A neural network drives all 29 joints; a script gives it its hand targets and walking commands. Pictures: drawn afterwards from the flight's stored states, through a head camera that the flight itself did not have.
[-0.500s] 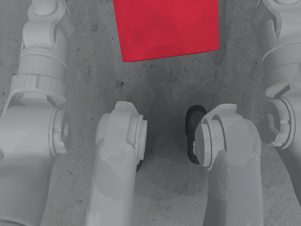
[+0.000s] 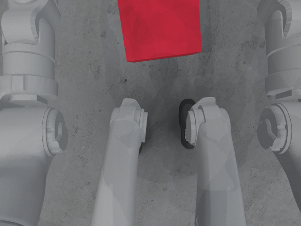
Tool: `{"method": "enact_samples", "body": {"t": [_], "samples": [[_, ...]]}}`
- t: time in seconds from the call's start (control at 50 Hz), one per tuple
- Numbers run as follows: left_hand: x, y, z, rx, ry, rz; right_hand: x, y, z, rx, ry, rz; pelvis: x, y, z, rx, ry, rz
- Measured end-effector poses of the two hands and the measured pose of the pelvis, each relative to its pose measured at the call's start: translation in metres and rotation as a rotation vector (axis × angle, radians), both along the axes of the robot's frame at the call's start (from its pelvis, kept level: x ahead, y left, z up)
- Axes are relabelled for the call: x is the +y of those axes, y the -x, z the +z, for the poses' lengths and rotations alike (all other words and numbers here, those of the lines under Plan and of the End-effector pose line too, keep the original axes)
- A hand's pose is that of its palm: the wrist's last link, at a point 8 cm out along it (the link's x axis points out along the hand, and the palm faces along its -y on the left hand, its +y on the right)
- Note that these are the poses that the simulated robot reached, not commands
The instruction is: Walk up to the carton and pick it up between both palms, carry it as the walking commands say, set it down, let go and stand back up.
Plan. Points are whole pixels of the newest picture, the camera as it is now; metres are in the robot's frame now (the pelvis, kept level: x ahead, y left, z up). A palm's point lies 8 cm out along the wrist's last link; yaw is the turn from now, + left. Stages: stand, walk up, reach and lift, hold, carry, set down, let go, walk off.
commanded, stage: set down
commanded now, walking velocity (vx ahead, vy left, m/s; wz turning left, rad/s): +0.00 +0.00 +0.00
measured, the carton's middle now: (157, 10) +0.58 +0.02 -0.41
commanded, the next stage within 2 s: let go in 0.68 s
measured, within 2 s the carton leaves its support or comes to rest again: neither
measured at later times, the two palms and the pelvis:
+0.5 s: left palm out of the picture +0.56 +0.22 +0.03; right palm out of the picture +0.57 -0.19 +0.02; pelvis +0.01 +0.00 +0.13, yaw +0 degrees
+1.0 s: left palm out of the picture +0.47 +0.22 +0.09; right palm out of the picture +0.47 -0.21 +0.07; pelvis +0.06 -0.01 +0.20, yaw +1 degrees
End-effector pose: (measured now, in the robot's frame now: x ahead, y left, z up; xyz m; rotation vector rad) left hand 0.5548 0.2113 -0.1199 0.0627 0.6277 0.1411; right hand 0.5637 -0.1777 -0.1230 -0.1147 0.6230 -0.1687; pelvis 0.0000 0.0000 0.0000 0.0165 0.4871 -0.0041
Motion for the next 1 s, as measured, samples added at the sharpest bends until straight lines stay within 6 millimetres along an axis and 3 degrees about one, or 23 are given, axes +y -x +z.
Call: {"method": "enact_samples", "body": {"t": [0.54, 0.7, 0.78, 0.86, 1.0], "samples": [[0.008, -0.003, 0.159, -0.012, -0.008, -0.037, -0.007, -0.004, 0.155, 0.009, -0.008, 0.036, -0.005, -0.013, 0.138, -0.035, 0.002, 0.003], [0.012, -0.003, 0.18, 0.002, -0.034, -0.054, 0.001, -0.005, 0.174, 0.014, -0.058, 0.058, -0.009, -0.024, 0.157, 0.025, -0.005, 0.007], [0.012, 0.01, 0.178, 0.043, -0.047, -0.066, 0.0, 0.009, 0.171, 0.055, -0.047, 0.059, -0.01, -0.033, 0.164, 0.046, -0.007, 0.008], [0.013, 0.036, 0.178, 0.09, -0.073, -0.091, -0.008, 0.038, 0.167, 0.106, -0.03, 0.045, -0.01, -0.042, 0.175, 0.026, -0.006, 0.008], [0.014, 0.089, 0.207, 0.13, -0.085, -0.107, -0.033, 0.091, 0.197, 0.148, 0.01, 0.034, -0.011, -0.056, 0.198, -0.048, -0.008, 0.006]]}}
